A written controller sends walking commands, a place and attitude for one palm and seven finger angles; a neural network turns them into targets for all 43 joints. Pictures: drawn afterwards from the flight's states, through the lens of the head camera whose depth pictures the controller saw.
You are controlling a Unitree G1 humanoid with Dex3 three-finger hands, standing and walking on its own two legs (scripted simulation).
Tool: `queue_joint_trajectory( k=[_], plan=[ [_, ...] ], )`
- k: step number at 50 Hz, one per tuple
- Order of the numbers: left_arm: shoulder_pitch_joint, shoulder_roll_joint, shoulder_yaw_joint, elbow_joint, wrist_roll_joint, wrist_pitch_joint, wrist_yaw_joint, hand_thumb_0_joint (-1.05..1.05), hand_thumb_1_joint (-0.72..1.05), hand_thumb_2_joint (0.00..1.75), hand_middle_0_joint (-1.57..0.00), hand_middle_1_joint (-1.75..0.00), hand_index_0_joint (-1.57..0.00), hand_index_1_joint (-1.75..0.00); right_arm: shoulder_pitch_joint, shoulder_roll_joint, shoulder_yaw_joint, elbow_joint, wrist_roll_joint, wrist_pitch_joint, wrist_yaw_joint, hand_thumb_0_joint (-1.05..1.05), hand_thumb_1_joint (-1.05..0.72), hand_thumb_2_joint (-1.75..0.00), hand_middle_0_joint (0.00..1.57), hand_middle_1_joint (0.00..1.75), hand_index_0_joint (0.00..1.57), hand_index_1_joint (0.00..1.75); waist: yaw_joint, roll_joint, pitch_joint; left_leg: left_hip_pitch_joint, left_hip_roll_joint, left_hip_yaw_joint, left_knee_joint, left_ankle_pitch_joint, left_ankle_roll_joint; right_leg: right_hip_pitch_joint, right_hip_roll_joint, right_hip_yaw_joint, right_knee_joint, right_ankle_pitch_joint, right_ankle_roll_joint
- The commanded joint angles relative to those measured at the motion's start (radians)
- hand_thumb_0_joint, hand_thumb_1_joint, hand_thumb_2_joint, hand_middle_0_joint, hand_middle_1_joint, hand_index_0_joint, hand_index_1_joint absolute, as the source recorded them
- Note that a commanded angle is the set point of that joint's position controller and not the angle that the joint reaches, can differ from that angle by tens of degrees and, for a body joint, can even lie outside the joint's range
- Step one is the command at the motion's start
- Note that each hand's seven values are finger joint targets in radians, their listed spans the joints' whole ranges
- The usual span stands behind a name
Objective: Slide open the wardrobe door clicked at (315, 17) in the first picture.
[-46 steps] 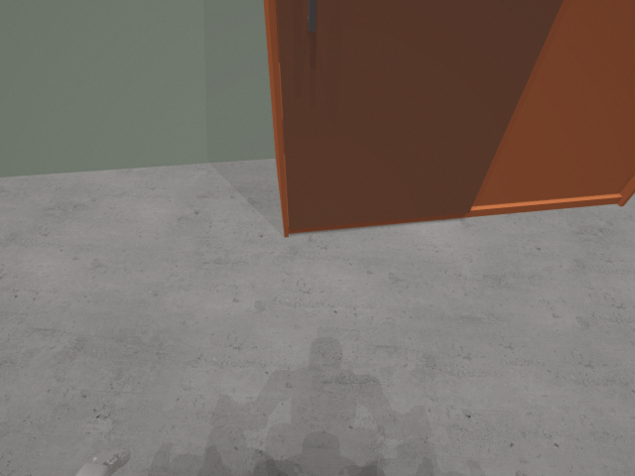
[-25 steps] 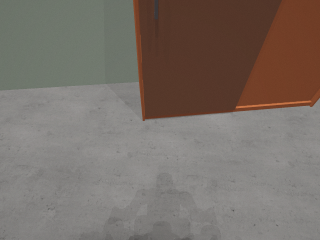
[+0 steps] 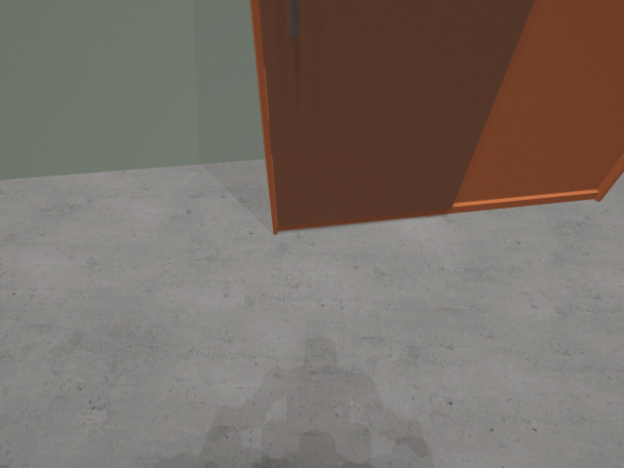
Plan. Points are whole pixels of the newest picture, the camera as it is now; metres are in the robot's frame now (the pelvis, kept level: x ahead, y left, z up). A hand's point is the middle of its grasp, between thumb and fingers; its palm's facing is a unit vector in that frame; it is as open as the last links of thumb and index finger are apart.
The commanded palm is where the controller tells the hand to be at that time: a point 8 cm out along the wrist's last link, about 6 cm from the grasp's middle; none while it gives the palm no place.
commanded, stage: look at it before walking up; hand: left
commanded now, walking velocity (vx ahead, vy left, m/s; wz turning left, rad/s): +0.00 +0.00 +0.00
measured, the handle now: out of the picture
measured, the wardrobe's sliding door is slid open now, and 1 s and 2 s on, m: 0.00 0.00 0.00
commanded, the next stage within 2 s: walk to a spot facing it in 0.52 s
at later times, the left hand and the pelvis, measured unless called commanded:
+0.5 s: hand out of the picture +0.08 +0.25 -0.15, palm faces -0.03 -0.94 -0.33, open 7.4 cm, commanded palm none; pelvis +0.00 +0.00 +0.00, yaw +0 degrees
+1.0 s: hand out of the picture +0.08 +0.17 -0.18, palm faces -0.13 -0.96 -0.23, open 7.4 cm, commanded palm none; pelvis +0.05 -0.04 -0.02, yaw -10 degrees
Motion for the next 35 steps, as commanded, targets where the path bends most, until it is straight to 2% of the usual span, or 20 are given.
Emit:
queue_joint_trajectory(
  k=[1,13,27,31,33,34,35],
  plan=[
    [-0.045,0.209,0.048,-0.064,0.004,-0.022,0.016,0.0,0.9,0.9,-0.2,-0.3,-0.2,-0.3,-0.048,-0.204,-0.044,-0.064,-0.001,-0.024,-0.013,0.0,-0.9,-0.9,0.2,0.3,0.2,0.3,0.006,-0.002,-0.055,0.001,0.107,-0.098,-0.068,0.098,0.035,0.014,-0.122,0.104,-0.072,0.096,-0.032],
    [-0.044,0.209,0.049,-0.062,0.005,-0.024,0.016,0.0,0.9,0.9,-0.2,-0.3,-0.2,-0.3,-0.057,-0.207,-0.045,-0.065,-0.001,-0.025,-0.014,0.0,-0.9,-0.9,0.2,0.3,0.2,0.3,0.006,-0.006,-0.046,0.018,0.109,-0.094,-0.073,0.111,0.034,0.006,-0.12,0.106,-0.08,0.121,-0.03],
    [-0.038,0.212,0.05,-0.056,0.004,-0.026,0.017,0.0,0.9,0.9,-0.2,-0.3,-0.2,-0.3,-0.058,-0.208,-0.044,-0.063,0.001,-0.026,-0.017,0.0,-0.9,-0.9,0.2,0.3,0.2,0.3,0.005,0.001,-0.072,0.044,0.114,-0.09,-0.073,0.166,0.031,0.039,-0.125,0.099,-0.08,0.195,-0.031],
    [-0.038,0.212,0.049,-0.055,0.004,-0.026,0.017,0.0,0.9,0.9,-0.2,-0.3,-0.2,-0.3,-0.06,-0.209,-0.043,-0.062,0.001,-0.025,-0.017,0.0,-0.9,-0.9,0.2,0.3,0.2,0.3,0.007,-0.01,-0.054,0.039,0.112,-0.094,-0.078,0.154,0.031,0.032,-0.123,0.103,-0.087,0.182,-0.031],
    [0.03,0.1,0.028,-0.028,0.004,-0.006,0.019,0.0,0.9,0.9,-0.2,-0.3,-0.2,-0.3,-0.001,-0.096,-0.019,-0.039,-0.008,-0.01,-0.014,0.0,-0.9,-0.9,0.2,0.3,0.2,0.3,0.005,-0.013,-0.067,0.06,0.109,-0.052,-0.05,0.038,0.011,0.006,-0.112,0.114,-0.082,0.05,-0.021],
    [0.05,0.092,0.029,-0.029,0.007,0.004,0.016,0.0,0.9,0.9,-0.2,-0.3,-0.2,-0.3,0.03,-0.086,-0.021,-0.037,-0.01,-0.003,-0.012,0.0,-0.9,-0.9,0.2,0.3,0.2,0.3,0.006,-0.01,-0.061,0.05,0.106,-0.043,-0.034,-0.063,0.012,-0.015,-0.102,0.128,-0.076,-0.064,-0.025],
    [0.054,0.098,0.034,-0.034,0.01,0.012,0.009,0.0,0.9,0.9,-0.2,-0.3,-0.2,-0.3,0.035,-0.094,-0.027,-0.041,-0.012,0.001,-0.011,0.0,-0.9,-0.9,0.2,0.3,0.2,0.3,0.006,-0.004,-0.011,0.025,0.107,-0.04,-0.04,-0.171,0.016,-0.068,-0.09,0.137,-0.076,-0.175,-0.031]
  ],
)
